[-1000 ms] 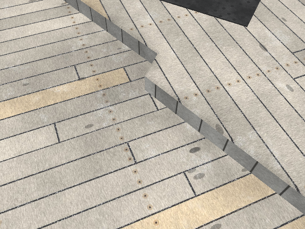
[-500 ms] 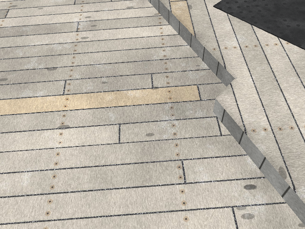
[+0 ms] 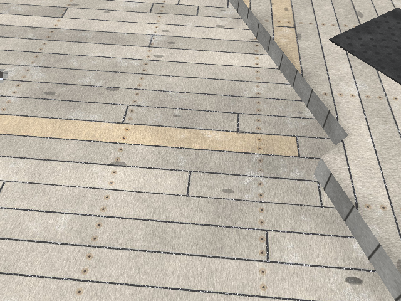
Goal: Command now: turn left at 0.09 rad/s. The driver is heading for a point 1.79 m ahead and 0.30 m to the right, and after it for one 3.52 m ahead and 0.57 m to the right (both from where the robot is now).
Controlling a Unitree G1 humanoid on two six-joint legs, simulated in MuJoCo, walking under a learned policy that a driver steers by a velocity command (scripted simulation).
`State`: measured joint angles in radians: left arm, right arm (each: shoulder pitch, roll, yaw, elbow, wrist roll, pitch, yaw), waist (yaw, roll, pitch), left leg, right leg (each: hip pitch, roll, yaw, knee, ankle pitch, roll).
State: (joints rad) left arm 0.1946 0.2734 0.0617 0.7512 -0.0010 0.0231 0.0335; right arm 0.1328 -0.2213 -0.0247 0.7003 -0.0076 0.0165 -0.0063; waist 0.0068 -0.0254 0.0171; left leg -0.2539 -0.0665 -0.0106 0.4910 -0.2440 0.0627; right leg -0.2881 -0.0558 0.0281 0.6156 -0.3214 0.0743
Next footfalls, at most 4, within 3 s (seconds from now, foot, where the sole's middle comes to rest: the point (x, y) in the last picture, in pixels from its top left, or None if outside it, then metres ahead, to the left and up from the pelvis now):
0.02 right None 0.03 -0.15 -0.77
1.38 left None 0.30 0.06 -0.77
1.64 right None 0.23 -0.17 -0.77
2.86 right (250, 242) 0.71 -0.16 -0.77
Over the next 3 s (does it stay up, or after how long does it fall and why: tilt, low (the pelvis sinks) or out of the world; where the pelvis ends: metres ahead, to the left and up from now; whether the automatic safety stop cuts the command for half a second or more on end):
stays up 0.60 -0.08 0.00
